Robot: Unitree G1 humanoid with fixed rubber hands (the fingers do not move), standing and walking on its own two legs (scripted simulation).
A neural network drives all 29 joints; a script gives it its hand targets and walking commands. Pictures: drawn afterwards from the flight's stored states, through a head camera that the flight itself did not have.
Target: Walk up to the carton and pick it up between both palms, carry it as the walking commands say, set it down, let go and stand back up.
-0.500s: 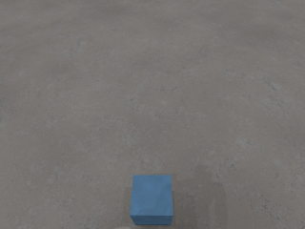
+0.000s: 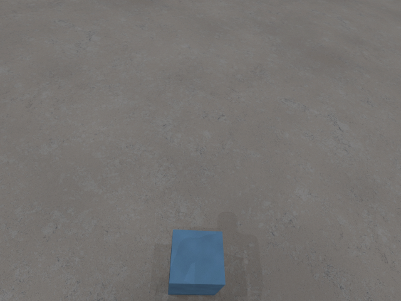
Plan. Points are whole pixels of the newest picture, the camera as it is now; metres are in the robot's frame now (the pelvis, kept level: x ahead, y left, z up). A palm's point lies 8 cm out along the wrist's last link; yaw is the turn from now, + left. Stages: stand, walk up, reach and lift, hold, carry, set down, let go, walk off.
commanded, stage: walk up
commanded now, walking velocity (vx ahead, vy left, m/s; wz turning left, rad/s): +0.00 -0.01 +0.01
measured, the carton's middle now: (194, 263) +0.36 -0.04 -0.66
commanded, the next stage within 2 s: stand in 1.68 s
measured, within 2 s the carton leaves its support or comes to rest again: neither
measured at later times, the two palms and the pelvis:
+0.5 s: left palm out of the picture -0.04 +0.18 -0.16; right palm out of the picture -0.04 -0.24 -0.15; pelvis -0.01 -0.02 -0.01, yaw +1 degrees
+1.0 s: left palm out of the picture -0.06 +0.14 -0.15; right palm out of the picture -0.06 -0.25 -0.16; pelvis -0.01 -0.05 -0.01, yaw +0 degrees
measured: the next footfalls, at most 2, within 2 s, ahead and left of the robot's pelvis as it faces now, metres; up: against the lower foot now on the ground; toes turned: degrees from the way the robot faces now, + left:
right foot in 0.12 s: +0.00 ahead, -0.13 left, +0.00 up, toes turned -1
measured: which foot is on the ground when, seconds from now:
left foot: down 0.00-1.00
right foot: up 0.00-0.10, down 0.12-1.00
